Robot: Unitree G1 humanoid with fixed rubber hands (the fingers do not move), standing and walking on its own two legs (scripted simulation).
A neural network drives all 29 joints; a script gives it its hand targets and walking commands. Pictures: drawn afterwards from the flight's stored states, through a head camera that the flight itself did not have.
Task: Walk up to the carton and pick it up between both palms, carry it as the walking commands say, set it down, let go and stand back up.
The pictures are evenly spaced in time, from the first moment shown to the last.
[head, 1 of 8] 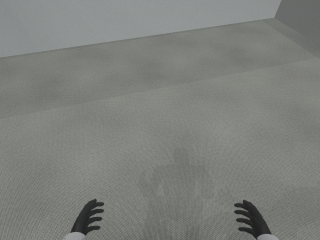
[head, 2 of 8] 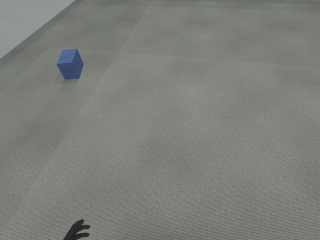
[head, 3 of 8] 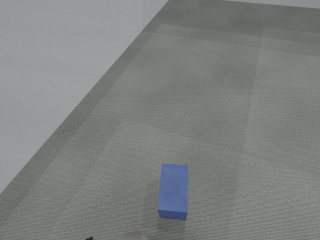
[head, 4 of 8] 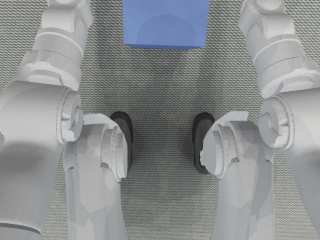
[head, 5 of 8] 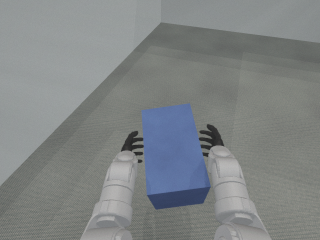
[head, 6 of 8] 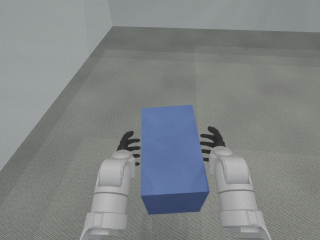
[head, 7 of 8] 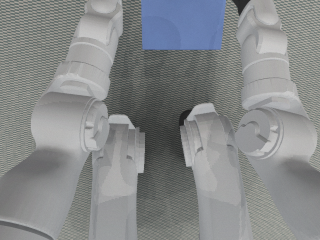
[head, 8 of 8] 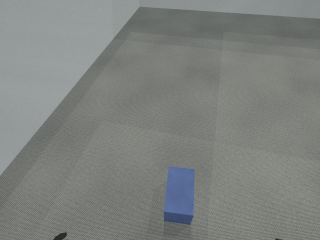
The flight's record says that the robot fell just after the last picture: no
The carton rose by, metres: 0.71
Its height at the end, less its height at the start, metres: +0.00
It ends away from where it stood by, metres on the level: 0.17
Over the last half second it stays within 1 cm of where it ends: yes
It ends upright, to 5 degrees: yes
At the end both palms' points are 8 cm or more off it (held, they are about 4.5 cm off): yes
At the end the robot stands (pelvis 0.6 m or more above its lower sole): yes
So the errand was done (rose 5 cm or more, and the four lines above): yes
